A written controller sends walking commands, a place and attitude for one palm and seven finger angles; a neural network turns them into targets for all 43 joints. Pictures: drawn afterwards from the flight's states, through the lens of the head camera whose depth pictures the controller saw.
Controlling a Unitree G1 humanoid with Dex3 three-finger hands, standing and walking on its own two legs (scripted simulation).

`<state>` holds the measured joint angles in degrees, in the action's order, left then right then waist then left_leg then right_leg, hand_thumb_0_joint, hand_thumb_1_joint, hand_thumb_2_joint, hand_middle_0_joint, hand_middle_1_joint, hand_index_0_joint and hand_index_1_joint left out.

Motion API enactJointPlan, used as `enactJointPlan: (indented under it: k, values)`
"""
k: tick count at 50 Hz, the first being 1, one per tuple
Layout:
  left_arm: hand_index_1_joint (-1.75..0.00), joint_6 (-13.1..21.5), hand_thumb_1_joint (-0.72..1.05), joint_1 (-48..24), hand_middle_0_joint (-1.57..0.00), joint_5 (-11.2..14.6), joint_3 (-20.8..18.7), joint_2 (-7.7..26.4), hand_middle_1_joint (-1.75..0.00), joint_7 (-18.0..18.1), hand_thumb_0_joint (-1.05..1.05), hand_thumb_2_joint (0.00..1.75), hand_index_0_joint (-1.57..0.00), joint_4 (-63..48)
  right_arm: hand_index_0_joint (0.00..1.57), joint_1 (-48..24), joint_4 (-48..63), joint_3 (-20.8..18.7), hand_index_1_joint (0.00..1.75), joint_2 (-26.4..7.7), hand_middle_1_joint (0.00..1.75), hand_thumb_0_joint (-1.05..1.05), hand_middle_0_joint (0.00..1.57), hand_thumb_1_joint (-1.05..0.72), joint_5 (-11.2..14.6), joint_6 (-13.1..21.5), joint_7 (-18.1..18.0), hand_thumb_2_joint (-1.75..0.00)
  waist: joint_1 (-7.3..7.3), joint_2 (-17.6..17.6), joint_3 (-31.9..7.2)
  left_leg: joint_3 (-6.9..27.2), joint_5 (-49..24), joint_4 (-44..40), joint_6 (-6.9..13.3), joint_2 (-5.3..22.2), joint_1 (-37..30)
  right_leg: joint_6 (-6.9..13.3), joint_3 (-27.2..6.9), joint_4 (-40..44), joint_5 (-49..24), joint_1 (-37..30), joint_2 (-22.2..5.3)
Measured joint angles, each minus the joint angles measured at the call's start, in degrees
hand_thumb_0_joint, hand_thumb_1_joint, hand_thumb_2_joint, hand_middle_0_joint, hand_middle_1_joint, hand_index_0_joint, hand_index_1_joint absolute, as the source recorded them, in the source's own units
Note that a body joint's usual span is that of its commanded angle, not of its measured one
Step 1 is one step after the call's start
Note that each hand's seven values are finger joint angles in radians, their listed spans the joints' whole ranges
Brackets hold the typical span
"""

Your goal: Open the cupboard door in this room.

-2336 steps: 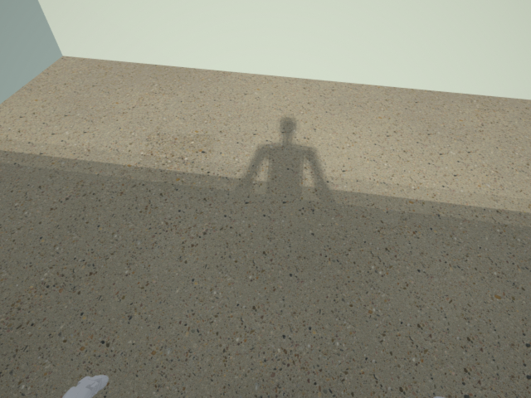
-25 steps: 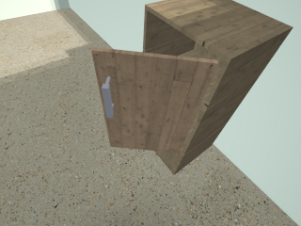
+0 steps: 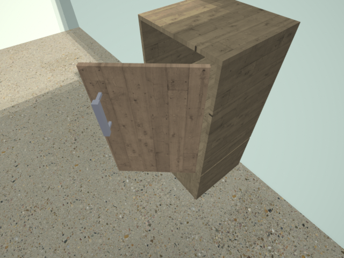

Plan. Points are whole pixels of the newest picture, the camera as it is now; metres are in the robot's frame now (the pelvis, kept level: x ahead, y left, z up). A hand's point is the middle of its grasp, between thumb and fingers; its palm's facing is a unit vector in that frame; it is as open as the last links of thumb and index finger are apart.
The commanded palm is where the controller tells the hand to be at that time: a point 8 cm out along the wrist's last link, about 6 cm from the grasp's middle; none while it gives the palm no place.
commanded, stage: come to a stop and stand still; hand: left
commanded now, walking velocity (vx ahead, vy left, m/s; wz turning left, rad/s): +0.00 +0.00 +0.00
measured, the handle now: (103, 115) +0.54 +0.26 -0.02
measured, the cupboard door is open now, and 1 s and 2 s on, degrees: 49 49 49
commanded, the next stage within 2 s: look again from close up in 0.34 s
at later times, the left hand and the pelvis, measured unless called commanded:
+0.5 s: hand out of the picture -0.05 +0.14 -0.17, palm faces +0.07 -0.98 -0.16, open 7.4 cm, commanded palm none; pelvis -0.02 -0.01 +0.01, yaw +0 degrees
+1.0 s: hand out of the picture -0.01 +0.21 -0.17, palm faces +0.06 -0.98 -0.21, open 7.2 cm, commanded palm none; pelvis -0.04 +0.03 +0.00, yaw +0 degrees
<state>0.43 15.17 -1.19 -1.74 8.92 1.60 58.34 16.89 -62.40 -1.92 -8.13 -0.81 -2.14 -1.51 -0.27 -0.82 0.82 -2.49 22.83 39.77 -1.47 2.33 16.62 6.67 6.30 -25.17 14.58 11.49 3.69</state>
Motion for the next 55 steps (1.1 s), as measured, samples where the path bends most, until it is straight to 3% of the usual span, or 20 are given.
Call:
enactJointPlan:
  k: [4,9,22,24,26,28,30,31,33,34,39,42,44,55]
  values:
    - [-0.3,0.09,0.93,0.84,-0.2,0.67,0.29,-0.23,-0.3,0.19,0.0,0.9,-0.2,2.45,0.2,-0.73,-1.52,0.78,0.3,1.16,0.3,0.01,0.2,-0.92,0.07,1.01,-1.11,-0.9,0.34,0.35,0.39,0.53,-5.71,-11.9,0.68,-0.17,-6.05,0.19,1.11,-0.75,0.44,0.03,1.38]
    - [-0.3,-0.25,0.92,2.22,-0.2,0.98,0.89,-1.16,-0.29,0.19,0.0,0.9,-0.2,5.38,0.2,-0.75,-2.8,1.58,0.3,1.53,0.3,0.01,0.2,-0.94,0.28,1.8,-1.65,-0.9,1.39,2.29,0.43,-0.25,-7.18,-14.88,0.22,-0.41,-8.46,-0.44,0.25,2.63,-1.51,-2.41,1.32]
    - [-0.3,0.21,0.91,4.67,-0.2,0.79,1.86,-3.48,-0.29,0.08,0.0,0.9,-0.2,7.52,0.2,1.61,-3.16,2.6,0.3,2.43,0.3,0.0,0.2,-0.91,0.06,2.01,-1.34,-0.9,1.32,1.04,0.28,0.08,-9.7,-17.96,0.23,-0.43,-9.39,-0.36,0.48,6.87,-4.32,-4.01,1.54]
    - [-0.3,0.91,0.91,4.85,-0.2,0.53,1.55,-3.77,-0.29,1.12,0.0,0.9,-0.2,7.03,0.2,1.67,-2.31,2.15,0.3,2.37,0.3,0.0,0.2,-0.91,0.22,2.02,-0.88,-0.9,0.88,0.41,0.71,-0.4,-4.97,-13.46,0.42,0.4,-6.89,-2.22,0.51,7.59,-5.25,-3.56,1.97]
    - [-0.3,0.7,0.91,4.53,-0.2,0.74,0.72,-3.84,-0.3,1.55,0.0,0.9,-0.2,6.04,0.2,2.18,0.17,1.38,0.3,2.12,0.3,0.0,0.2,-0.91,0.36,2.31,-1.03,-0.9,-0.62,-0.18,1.88,-1.31,-1.56,-10.04,1.43,0.55,-5.03,-5.47,0.72,8.36,-6.46,-3.34,2.28]
    - [-0.3,-0.23,0.9,3.98,-0.2,1.37,0.28,-3.4,-0.3,1.69,0.0,0.9,-0.2,5.1,0.2,4.11,2.91,0.87,0.3,1.44,0.3,0.0,0.2,-0.91,0.38,3.61,-1.48,-0.9,-1.97,-0.86,2.17,-1.59,-4.85,-12.23,3.12,0.18,-5.17,-7.17,0.79,4.02,-5.52,-0.55,2.45]
    - [-0.3,-1.16,0.9,2.81,-0.2,1.54,0.32,-2.34,-0.3,1.58,0.0,0.9,-0.2,4.34,0.2,5.81,3.96,0.47,0.3,1.0,0.3,0.0,0.2,-0.91,0.13,3.72,-2.07,-0.9,-2.32,-0.3,2.23,-2.27,-8.15,-9.77,3.34,-0.88,-3.81,-5.55,0.25,-3.0,-1.16,2.5,1.1]
    - [-0.3,-1.37,0.9,2.29,-0.2,1.25,0.17,-2.06,-0.3,1.41,0.0,0.9,-0.2,3.95,0.2,6.37,3.89,0.42,0.3,0.63,0.3,0.0,0.2,-0.91,-0.04,3.15,-2.05,-0.9,-2.05,-0.29,2.08,-2.72,-7.21,-8.23,3.27,-1.41,-3.44,-3.68,0.0,-4.88,0.18,3.09,0.52]
    - [-0.3,-0.93,0.91,1.64,-0.2,0.44,0.12,-1.9,-0.29,0.87,0.0,0.9,-0.2,3.19,0.19,6.88,2.81,0.51,0.3,-0.22,0.3,0.0,0.2,-0.91,-0.25,1.93,-1.62,-0.9,-1.61,-1.24,1.31,-2.85,-5.52,-6.7,3.31,-2.0,-3.16,-0.43,0.03,-6.1,0.21,3.29,-0.07]
    - [-0.3,-0.5,0.91,1.56,-0.2,0.2,0.17,-1.77,-0.29,0.77,0.0,0.9,-0.2,2.81,0.19,6.96,2.26,0.63,0.3,-0.48,0.3,0.0,0.2,-0.91,-0.29,1.45,-1.33,-0.9,-1.48,-1.75,0.76,-2.7,-5.25,-6.48,3.32,-2.18,-3.05,-0.03,0.19,-6.19,0.13,3.28,-0.27]
    - [-0.3,0.22,0.91,1.23,-0.2,0.03,-0.13,-0.55,-0.29,0.74,0.0,0.9,-0.2,0.91,0.19,6.66,1.34,1.06,0.3,0.57,0.3,0.0,0.2,-0.91,-0.55,0.48,0.12,-0.9,-1.48,-1.94,-1.65,-0.66,-2.23,-1.48,3.28,-1.2,-0.71,-0.6,1.46,-4.21,-0.88,3.23,-0.47]
    - [-0.3,-0.16,0.91,0.61,-0.2,-0.01,-0.32,-0.04,-0.29,0.71,0.0,0.9,-0.19,0.25,0.19,6.58,1.88,1.35,0.3,1.65,0.3,0.0,0.2,-0.91,-0.61,1.11,0.47,-0.9,-1.6,-0.97,-2.31,0.11,-3.48,-5.48,2.86,-0.22,-2.23,-0.98,1.67,-4.52,-1.16,4.52,-0.55]
    - [-0.3,-0.4,0.91,-0.11,-0.2,0.17,-0.42,0.17,-0.29,0.69,0.0,0.9,-0.19,0.39,0.19,6.18,1.68,1.68,0.3,2.53,0.3,0.0,0.2,-0.91,-0.77,1.68,0.38,-0.9,-1.51,0.66,-2.0,-0.49,-4.74,-7.32,1.8,-1.14,-2.62,-1.52,1.06,-5.2,-1.04,5.3,-1.56]
    - [-0.3,0.52,0.94,1.75,-0.2,0.42,0.7,-0.35,-0.29,0.06,0.0,0.9,-0.2,2.59,0.2,4.67,-0.02,2.94,0.3,2.73,0.3,0.0,0.2,-0.91,-0.43,3.29,-0.06,-0.9,0.52,0.72,-0.5,-1.86,-7.55,-13.72,3.76,-3.5,-6.04,-3.68,-0.52,-1.31,-2.86,3.14,-3.44]
